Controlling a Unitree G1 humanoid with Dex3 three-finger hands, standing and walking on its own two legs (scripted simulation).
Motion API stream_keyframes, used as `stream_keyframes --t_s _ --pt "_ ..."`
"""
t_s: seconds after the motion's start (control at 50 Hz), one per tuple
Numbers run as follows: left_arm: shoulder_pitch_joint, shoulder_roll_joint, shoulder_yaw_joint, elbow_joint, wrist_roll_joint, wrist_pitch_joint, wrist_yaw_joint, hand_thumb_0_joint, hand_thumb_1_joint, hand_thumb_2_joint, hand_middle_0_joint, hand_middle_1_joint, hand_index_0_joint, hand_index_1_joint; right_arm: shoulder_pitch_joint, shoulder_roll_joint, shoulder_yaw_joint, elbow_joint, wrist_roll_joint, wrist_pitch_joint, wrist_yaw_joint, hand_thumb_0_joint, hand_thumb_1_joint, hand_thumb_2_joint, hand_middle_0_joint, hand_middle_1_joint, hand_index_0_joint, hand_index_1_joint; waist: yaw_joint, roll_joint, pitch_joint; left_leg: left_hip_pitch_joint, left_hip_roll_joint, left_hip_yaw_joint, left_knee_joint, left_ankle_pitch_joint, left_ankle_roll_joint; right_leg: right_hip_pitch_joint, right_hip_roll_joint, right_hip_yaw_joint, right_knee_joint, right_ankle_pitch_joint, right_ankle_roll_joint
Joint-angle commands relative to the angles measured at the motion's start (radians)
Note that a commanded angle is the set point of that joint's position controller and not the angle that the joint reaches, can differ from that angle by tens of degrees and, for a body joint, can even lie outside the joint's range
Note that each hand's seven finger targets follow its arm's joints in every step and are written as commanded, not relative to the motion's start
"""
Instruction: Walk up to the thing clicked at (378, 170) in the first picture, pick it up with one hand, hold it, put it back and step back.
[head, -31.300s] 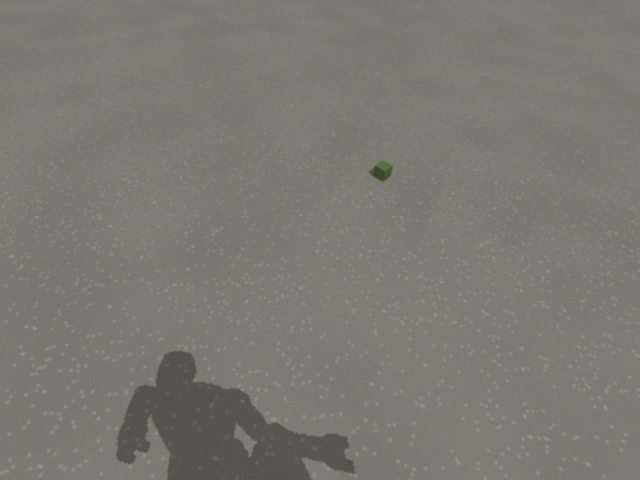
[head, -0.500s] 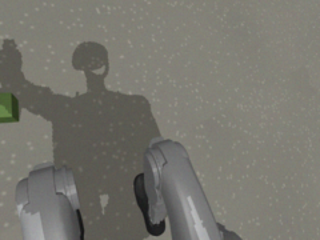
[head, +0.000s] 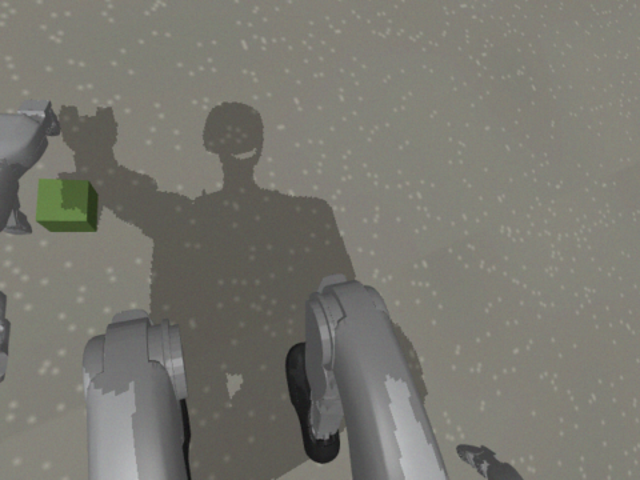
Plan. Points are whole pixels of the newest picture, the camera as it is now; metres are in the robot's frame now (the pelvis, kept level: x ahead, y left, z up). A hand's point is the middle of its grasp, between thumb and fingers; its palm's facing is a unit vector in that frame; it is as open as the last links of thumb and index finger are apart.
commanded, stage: withdraw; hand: left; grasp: from above
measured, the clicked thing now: (69, 206) +0.52 +0.26 -0.32
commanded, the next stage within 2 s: home in 0.14 s
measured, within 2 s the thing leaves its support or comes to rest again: neither
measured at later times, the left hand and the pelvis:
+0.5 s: hand (2, 164) +0.51 +0.27 -0.13, palm faces -0.41 -0.14 -0.90, open 12.3 cm; pelvis +0.01 +0.00 +0.00, yaw +0 degrees
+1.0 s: hand out of the picture +0.32 +0.24 +0.08, palm faces -0.16 -0.79 -0.59, open 7.5 cm; pelvis +0.02 +0.00 +0.19, yaw +5 degrees
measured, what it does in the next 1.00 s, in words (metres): rises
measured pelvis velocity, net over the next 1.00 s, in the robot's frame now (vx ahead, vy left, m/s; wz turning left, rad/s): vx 0.02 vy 0.00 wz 0.08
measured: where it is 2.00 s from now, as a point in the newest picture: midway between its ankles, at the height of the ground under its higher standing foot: (247, 447)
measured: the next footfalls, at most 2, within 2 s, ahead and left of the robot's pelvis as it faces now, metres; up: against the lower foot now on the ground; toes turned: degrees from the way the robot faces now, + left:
none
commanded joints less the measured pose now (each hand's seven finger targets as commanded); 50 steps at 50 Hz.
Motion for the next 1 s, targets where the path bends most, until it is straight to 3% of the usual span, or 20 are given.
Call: stream_keyframes --t_s 0.0,0.1,0.14,0.18,0.2,0.22,0.24,0.26,0.3,0.36,0.42,0.48,0.52,0.54,0.56,0.66,0.72,0.84,0.94,0.98 --pt "-0.493 0.247 0.062 -0.125 0.033 -0.007 0.137 0.0 -0.489 0.965 -0.109 -0.997 -0.118 -0.988 0.2 -0.205 -0.054 0.006 -0.019 -0.023 -0.006 0.0 -0.906 -0.898 0.2 0.3 0.2 0.3 -0.055 0.36 -0.645 0.464 -0.002 0.062 -0.222 0.068 0.023 0.271 0.036 -0.069 -0.178 0.092 -0.074" --pt "-0.464 0.288 0.117 -0.092 0.065 0.049 0.19 0.0 -0.456 0.939 -0.142 -0.964 -0.15 -0.955 0.218 -0.211 -0.059 -0.009 -0.026 -0.045 0.007 0.0 -0.907 -0.898 0.2 0.3 0.2 0.3 -0.04 0.452 -0.74 0.561 0.004 0.06 -0.223 0.149 0.008 0.252 0.029 -0.089 -0.122 0.168 -0.08" --pt "-0.427 0.323 0.146 -0.129 0.063 0.075 0.189 0.0 -0.451 0.93 -0.144 -0.952 -0.152 -0.943 0.227 -0.221 -0.068 -0.02 -0.016 -0.043 0.013 0.0 -0.908 -0.898 0.2 0.3 0.2 0.3 -0.009 0.489 -0.803 0.578 0.002 0.065 -0.229 0.182 0.008 0.273 0.023 -0.085 -0.117 0.194 -0.08" --pt "-0.398 0.285 0.131 -0.135 0.034 0.102 0.17 0.0 -0.452 0.933 -0.147 -0.943 -0.153 -0.936 0.241 -0.205 -0.071 -0.021 -0.012 -0.04 0.02 0.0 -0.91 -0.899 0.2 0.3 0.2 0.3 -0.03 0.437 -0.783 0.529 0.002 0.077 -0.217 0.184 0.018 0.321 0.028 -0.082 -0.137 0.204 -0.076" --pt "-0.41 0.293 0.137 -0.167 0.023 0.109 0.157 0.0 -0.372 0.94 -0.227 -0.863 -0.227 -0.856 0.248 -0.207 -0.075 -0.015 -0.006 -0.037 0.019 0.0 -0.882 -0.894 0.199 0.299 0.199 0.299 -0.024 0.423 -0.793 0.513 0.001 0.077 -0.22 0.185 0.02 0.322 0.026 -0.081 -0.14 0.206 -0.075" --pt "-0.383 0.286 0.133 -0.172 0.008 0.118 0.138 0.0 -0.403 0.892 -0.187 -0.919 -0.197 -0.909 0.251 -0.192 -0.074 -0.023 -0.004 -0.035 0.022 0.0 -0.906 -0.896 0.2 0.3 0.2 0.3 -0.025 0.418 -0.812 0.51 0.002 0.082 -0.214 0.192 0.024 0.359 0.031 -0.077 -0.147 0.215 -0.071" --pt "-0.377 0.28 0.128 -0.178 -0.01 0.122 0.118 0.0 -0.323 0.946 -0.254 -0.839 -0.227 -0.829 0.256 -0.194 -0.08 -0.017 -0.002 -0.032 0.023 0.0 -0.883 -0.894 0.199 0.299 0.199 0.299 -0.025 0.393 -0.793 0.488 0.004 0.084 -0.211 0.178 0.028 0.362 0.035 -0.073 -0.155 0.201 -0.072" --pt "-0.342 0.275 0.13 -0.193 -0.024 0.124 0.097 0.0 -0.382 0.87 -0.207 -0.901 -0.218 -0.889 0.262 -0.191 -0.083 -0.012 0.002 -0.028 0.024 0.0 -0.909 -0.897 0.2 0.3 0.2 0.3 -0.012 0.375 -0.791 0.486 0.004 0.087 -0.214 0.184 0.029 0.379 0.035 -0.072 -0.165 0.204 -0.069" --pt "-0.301 0.233 0.113 -0.199 -0.045 0.122 0.056 0.0 -0.222 0.917 -0.246 -0.741 -0.221 -0.729 0.274 -0.198 -0.088 -0.01 0.003 -0.022 0.026 0.0 -0.884 -0.895 0.199 0.299 0.199 0.299 -0.026 0.327 -0.728 0.435 0.001 0.09 -0.199 0.185 0.031 0.39 0.035 -0.071 -0.186 0.198 -0.072" --pt "-0.238 0.246 0.142 -0.32 -0.081 0.11 0.007 0.0 -0.036 0.852 -0.224 -0.556 -0.205 -0.573 0.286 -0.199 -0.11 -0.031 0.02 -0.008 0.026 0.0 -0.888 -0.896 0.199 0.299 0.199 0.299 0.02 0.339 -0.808 0.489 -0.001 0.088 -0.231 0.227 0.023 0.438 0.03 -0.071 -0.202 0.215 -0.077" --pt "-0.128 0.205 0.159 -0.437 -0.147 0.114 -0.026 0.0 0.2 0.784 -0.198 -0.421 -0.187 -0.431 0.276 -0.193 -0.142 -0.062 0.039 0.006 0.024 0.0 -0.893 -0.898 0.2 0.3 0.199 0.3 0.069 0.341 -0.85 0.567 -0.001 0.086 -0.283 0.224 0.016 0.44 0.025 -0.063 -0.238 0.194 -0.083" --pt "-0.024 0.18 0.191 -0.622 -0.239 0.129 -0.047 0.0 0.378 0.755 -0.185 -0.344 -0.178 -0.35 0.256 -0.176 -0.178 -0.084 0.067 0.018 0.022 0.0 -0.896 -0.899 0.2 0.3 0.2 0.3 0.133 0.356 -0.934 0.651 -0.003 0.087 -0.357 0.217 0.017 0.495 0.02 -0.042 -0.278 0.187 -0.085" --pt "0.046 0.135 0.191 -0.716 -0.321 0.152 -0.06 0.0 0.538 0.805 -0.19 -0.334 -0.186 -0.338 0.236 -0.158 -0.187 -0.096 0.087 0.024 0.019 0.0 -0.897 -0.899 0.2 0.3 0.2 0.3 0.128 0.307 -0.905 0.644 -0.002 0.078 -0.406 0.18 0.027 0.54 0.019 -0.031 -0.326 0.181 -0.072" --pt "0.086 0.103 0.187 -0.73 -0.363 0.167 -0.069 0.0 0.561 0.761 -0.179 -0.291 -0.177 -0.293 0.217 -0.158 -0.192 -0.093 0.095 0.024 0.012 0.0 -0.898 -0.9 0.2 0.3 0.2 0.3 0.13 0.27 -0.855 0.637 -0.002 0.062 -0.429 0.152 0.029 0.52 0.018 -0.034 -0.341 0.161 -0.072" --pt "0.122 0.06 0.167 -0.752 -0.403 0.18 -0.078 0.0 0.641 0.789 -0.181 -0.278 -0.18 -0.278 0.205 -0.151 -0.196 -0.088 0.099 0.023 0.005 0.0 -0.899 -0.9 0.2 0.3 0.2 0.3 0.128 0.252 -0.822 0.658 0.003 0.058 -0.451 0.139 0.031 0.515 0.019 -0.032 -0.366 0.153 -0.069" --pt "0.29 -0.037 0.133 -0.921 -0.557 0.239 -0.13 0.0 0.897 0.903 -0.201 -0.302 -0.2 -0.302 0.139 -0.132 -0.214 -0.114 0.118 0.012 -0.021 0.0 -0.899 -0.9 0.2 0.3 0.2 0.3 0.149 0.218 -0.771 0.777 0.016 0.043 -0.572 0.106 0.027 0.602 0.015 -0.015 -0.472 0.126 -0.066" --pt "0.375 -0.095 0.105 -1.012 -0.646 0.266 -0.144 0.0 0.9 0.902 -0.201 -0.3 -0.2 -0.301 0.095 -0.117 -0.208 -0.131 0.131 -0.006 -0.042 0.0 -0.899 -0.9 0.2 0.3 0.2 0.3 0.147 0.185 -0.725 0.82 0.021 0.038 -0.653 0.043 0.03 0.663 0.015 -0.008 -0.553 0.09 -0.059" --pt "0.574 -0.173 0.103 -1.132 -0.79 0.319 -0.132 0.0 0.9 0.901 -0.2 -0.299 -0.2 -0.3 0.025 -0.085 -0.191 -0.153 0.149 -0.059 -0.081 0.0 -0.899 -0.9 0.2 0.3 0.2 0.3 0.163 0.15 -0.639 0.939 0.022 0.049 -0.777 0.063 0.027 0.805 0.011 0.015 -0.693 0.105 -0.056" --pt "0.723 -0.217 0.127 -1.2 -0.904 0.361 -0.116 0.0 0.9 0.9 -0.2 -0.299 -0.2 -0.299 -0.029 -0.067 -0.174 -0.172 0.16 -0.106 -0.115 0.0 -0.899 -0.9 0.2 0.3 0.2 0.3 0.179 0.142 -0.568 1.05 0.023 0.025 -0.904 0.005 0.024 0.901 0.01 0.031 -0.802 0.06 -0.054" --pt "0.806 -0.25 0.116 -1.238 -0.959 0.383 -0.114 0.0 0.9 0.9 -0.2 -0.298 -0.2 -0.299 -0.044 -0.054 -0.164 -0.188 0.163 -0.12 -0.125 0.0 -0.899 -0.9 0.2 0.3 0.2 0.3 0.18 0.125 -0.526 1.086 0.021 0.03 -0.957 0.001 0.026 0.962 0.009 0.037 -0.864 0.051 -0.052"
